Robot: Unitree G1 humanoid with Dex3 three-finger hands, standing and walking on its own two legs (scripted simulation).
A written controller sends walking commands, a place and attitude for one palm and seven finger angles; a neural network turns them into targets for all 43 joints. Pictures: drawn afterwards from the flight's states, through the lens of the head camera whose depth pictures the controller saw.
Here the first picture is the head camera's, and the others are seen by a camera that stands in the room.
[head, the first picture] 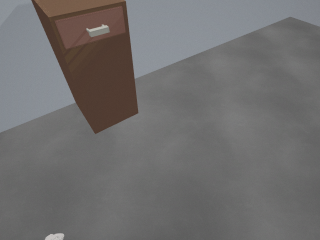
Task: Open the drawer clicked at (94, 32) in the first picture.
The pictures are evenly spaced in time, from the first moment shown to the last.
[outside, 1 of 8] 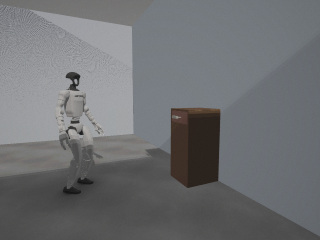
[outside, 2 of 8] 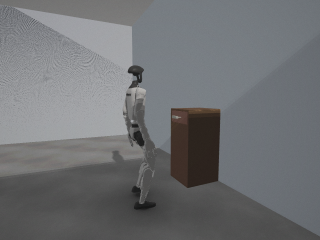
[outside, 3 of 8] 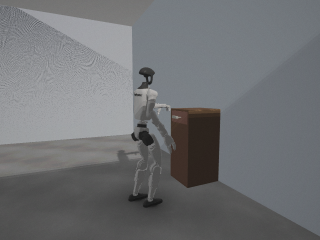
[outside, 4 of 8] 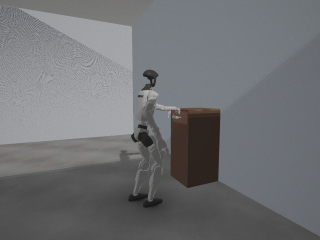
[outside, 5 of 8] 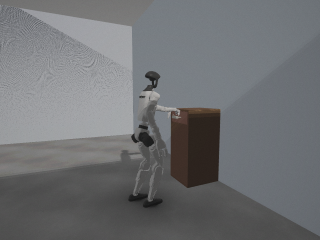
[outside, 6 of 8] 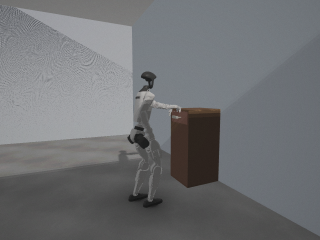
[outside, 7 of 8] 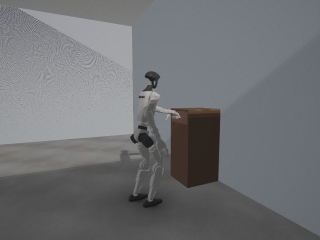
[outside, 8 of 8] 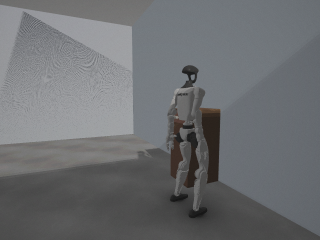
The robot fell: no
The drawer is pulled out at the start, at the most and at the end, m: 0.00 0.01 0.00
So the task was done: no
